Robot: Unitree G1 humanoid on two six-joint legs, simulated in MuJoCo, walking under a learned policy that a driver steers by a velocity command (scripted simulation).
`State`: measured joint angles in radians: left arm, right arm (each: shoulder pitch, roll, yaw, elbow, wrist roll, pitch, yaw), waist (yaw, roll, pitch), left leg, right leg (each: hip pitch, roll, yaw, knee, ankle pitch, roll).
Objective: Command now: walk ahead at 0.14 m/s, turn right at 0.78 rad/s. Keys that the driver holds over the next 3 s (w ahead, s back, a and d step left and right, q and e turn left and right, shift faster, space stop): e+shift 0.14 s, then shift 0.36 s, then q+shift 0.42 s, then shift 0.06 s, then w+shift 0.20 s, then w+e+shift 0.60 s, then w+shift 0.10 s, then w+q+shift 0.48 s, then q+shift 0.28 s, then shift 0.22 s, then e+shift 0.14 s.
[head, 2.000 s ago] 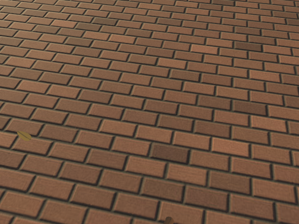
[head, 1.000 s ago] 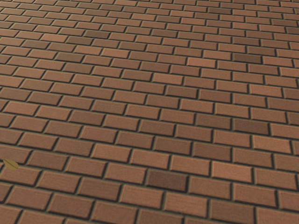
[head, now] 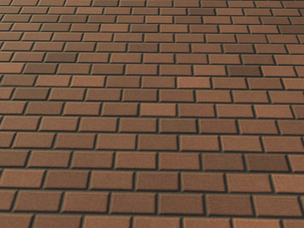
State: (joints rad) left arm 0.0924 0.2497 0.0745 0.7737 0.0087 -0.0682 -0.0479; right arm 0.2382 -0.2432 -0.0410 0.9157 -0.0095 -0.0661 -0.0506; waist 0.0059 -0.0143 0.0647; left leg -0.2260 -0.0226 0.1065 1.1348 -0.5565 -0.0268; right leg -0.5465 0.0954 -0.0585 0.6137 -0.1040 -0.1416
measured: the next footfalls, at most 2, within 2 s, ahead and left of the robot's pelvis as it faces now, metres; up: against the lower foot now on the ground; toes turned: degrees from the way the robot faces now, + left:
left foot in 0.44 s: +0.22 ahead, +0.17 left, +0.00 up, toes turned -20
right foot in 0.84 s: +0.11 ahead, -0.04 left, +0.00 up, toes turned +1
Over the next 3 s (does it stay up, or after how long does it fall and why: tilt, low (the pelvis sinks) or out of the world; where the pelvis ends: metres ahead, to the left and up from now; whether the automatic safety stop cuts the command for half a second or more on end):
stays up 1.32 -0.15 0.03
